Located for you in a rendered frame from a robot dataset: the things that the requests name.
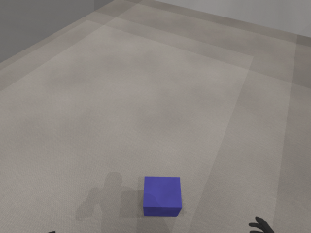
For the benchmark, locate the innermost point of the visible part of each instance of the carton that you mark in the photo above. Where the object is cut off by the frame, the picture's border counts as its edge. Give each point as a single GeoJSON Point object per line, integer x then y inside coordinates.
{"type": "Point", "coordinates": [162, 196]}

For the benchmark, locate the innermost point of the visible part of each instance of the right robot hand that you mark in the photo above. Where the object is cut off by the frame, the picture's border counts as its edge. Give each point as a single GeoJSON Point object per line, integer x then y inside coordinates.
{"type": "Point", "coordinates": [262, 225]}

